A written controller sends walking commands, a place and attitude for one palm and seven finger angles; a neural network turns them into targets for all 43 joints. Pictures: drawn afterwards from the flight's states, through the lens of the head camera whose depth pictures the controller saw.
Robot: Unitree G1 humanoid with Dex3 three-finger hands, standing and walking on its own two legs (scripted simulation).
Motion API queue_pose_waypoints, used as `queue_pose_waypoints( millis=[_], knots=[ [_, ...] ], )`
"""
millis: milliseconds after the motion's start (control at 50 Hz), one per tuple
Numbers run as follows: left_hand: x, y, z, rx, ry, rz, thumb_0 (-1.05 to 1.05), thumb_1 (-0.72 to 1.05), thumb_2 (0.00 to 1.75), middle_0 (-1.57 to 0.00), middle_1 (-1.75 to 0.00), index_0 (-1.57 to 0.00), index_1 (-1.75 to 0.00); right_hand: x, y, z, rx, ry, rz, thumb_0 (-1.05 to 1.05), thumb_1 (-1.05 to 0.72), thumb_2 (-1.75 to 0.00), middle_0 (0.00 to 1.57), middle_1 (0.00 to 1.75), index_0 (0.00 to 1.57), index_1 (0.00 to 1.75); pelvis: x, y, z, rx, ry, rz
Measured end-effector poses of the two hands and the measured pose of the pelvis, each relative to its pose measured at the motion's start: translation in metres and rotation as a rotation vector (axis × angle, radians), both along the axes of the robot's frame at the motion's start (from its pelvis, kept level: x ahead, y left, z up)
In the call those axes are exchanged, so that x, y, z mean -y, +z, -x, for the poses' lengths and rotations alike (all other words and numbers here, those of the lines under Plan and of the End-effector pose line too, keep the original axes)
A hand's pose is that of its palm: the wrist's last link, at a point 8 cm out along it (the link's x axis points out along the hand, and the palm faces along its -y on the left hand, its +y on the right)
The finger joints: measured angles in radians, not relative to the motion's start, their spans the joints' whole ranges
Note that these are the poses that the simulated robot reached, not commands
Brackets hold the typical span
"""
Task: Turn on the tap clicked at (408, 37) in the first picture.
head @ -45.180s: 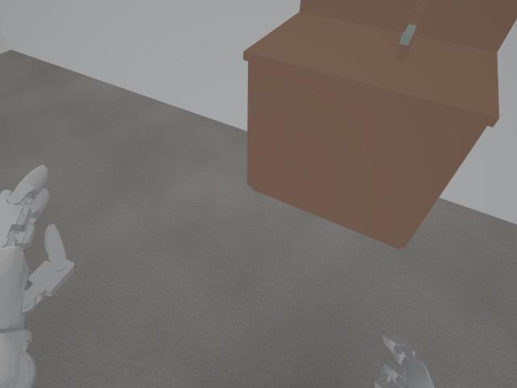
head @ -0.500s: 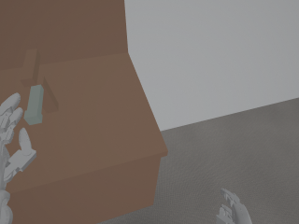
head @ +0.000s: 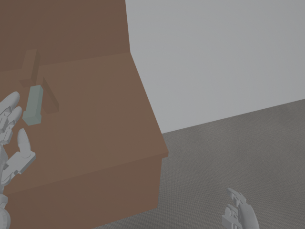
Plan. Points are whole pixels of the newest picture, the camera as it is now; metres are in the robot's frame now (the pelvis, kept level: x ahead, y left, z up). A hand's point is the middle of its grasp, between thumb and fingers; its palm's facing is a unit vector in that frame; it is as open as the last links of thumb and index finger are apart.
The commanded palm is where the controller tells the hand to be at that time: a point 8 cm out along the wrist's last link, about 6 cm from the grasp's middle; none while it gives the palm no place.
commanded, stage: come to a stop and stand still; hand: left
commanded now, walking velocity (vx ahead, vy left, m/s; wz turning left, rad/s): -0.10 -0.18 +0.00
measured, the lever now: (32, 117) +0.34 +0.32 +0.12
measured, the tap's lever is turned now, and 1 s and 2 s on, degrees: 0 0 0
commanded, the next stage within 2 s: look again from close up in 0.96 s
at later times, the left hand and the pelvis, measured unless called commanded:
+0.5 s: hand (11, 163) +0.20 +0.28 +0.16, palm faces +0.26 -0.88 -0.39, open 7.4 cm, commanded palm +0.14 +0.33 +0.18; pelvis -0.03 +0.05 +0.00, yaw -2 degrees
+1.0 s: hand out of the picture +0.20 +0.32 +0.16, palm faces +0.34 -0.88 -0.34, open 7.4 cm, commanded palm +0.14 +0.35 +0.18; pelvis -0.02 +0.07 +0.00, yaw -2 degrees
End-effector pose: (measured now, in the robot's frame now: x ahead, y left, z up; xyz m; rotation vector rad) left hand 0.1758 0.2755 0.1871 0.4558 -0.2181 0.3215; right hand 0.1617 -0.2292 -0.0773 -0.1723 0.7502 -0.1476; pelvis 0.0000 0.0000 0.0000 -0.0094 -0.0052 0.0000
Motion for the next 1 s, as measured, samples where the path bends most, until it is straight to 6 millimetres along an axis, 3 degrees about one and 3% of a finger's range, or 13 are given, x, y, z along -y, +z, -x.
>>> queue_pose_waypoints(
  millis=[100, 240, 300, 360, 520, 660, 740, 880, 1000],
  knots=[
    [0.001, 0.003, 0.007, 0.025, -0.003, -0.020, 0.01, 0.89, 0.90, -0.21, -0.30, -0.21, -0.30, 0.003, -0.003, 0.009, -0.004, -0.002, -0.001, 0.01, -0.90, -0.89, 0.20, 0.30, 0.20, 0.30, 0.001, -0.002, 0.009, -0.002, 0.000, 0.002],
    [-0.008, -0.008, 0.015, -0.004, 0.024, 0.027, 0.01, 0.89, 0.90, -0.21, -0.30, -0.21, -0.30, 0.000, -0.005, 0.025, -0.033, -0.021, 0.015, 0.01, -0.90, -0.89, 0.20, 0.30, 0.20, 0.30, -0.009, -0.001, 0.008, -0.004, 0.005, 0.010],
    [-0.041, 0.011, 0.001, 0.061, 0.022, -0.128, 0.01, 0.88, 0.90, -0.21, -0.30, -0.22, -0.30, -0.008, -0.004, 0.034, -0.061, 0.037, 0.055, 0.01, -0.90, -0.89, 0.20, 0.30, 0.20, 0.30, -0.011, 0.002, 0.015, -0.007, 0.012, -0.002],
    [-0.068, 0.014, -0.007, 0.104, 0.058, -0.112, 0.01, 0.89, 0.90, -0.21, -0.30, -0.21, -0.30, -0.016, 0.000, 0.037, -0.035, 0.071, 0.046, 0.01, -0.90, -0.89, 0.20, 0.30, 0.20, 0.30, -0.021, 0.001, 0.024, -0.008, -0.012, -0.005],
    [-0.047, -0.020, 0.008, 0.026, -0.129, 0.008, 0.01, 0.89, 0.90, -0.20, -0.30, -0.21, -0.30, -0.048, 0.012, 0.044, 0.054, 0.024, 0.030, 0.01, -0.90, -0.89, 0.20, 0.30, 0.20, 0.30, -0.055, 0.000, 0.030, 0.001, -0.042, -0.010],
    [-0.086, -0.013, 0.009, 0.112, -0.043, 0.003, 0.01, 0.89, 0.90, -0.21, -0.30, -0.21, -0.30, -0.082, 0.016, 0.038, 0.047, 0.067, 0.025, 0.01, -0.90, -0.89, 0.20, 0.30, 0.20, 0.30, -0.068, -0.001, 0.027, 0.012, -0.029, -0.005],
    [-0.090, -0.005, 0.006, 0.180, -0.018, 0.024, 0.01, 0.89, 0.90, -0.21, -0.30, -0.21, -0.30, -0.094, 0.016, 0.029, 0.056, 0.108, 0.004, 0.01, -0.90, -0.89, 0.21, 0.30, 0.20, 0.30, -0.071, -0.002, 0.025, 0.019, -0.028, 0.011],
    [-0.075, -0.012, 0.006, 0.123, -0.075, 0.049, 0.01, 0.89, 0.90, -0.20, -0.30, -0.21, -0.30, -0.094, 0.025, 0.019, 0.090, 0.098, 0.003, 0.01, -0.90, -0.89, 0.21, 0.30, 0.20, 0.30, -0.073, 0.001, 0.025, 0.018, -0.033, 0.021],
    [-0.083, -0.015, 0.014, 0.069, -0.045, 0.030, 0.01, 0.89, 0.90, -0.21, -0.30, -0.21, -0.30, -0.084, 0.027, 0.021, 0.084, 0.071, 0.037, 0.01, -0.90, -0.89, 0.21, 0.30, 0.20, 0.30, -0.074, 0.003, 0.025, 0.020, -0.031, 0.021]
  ],
)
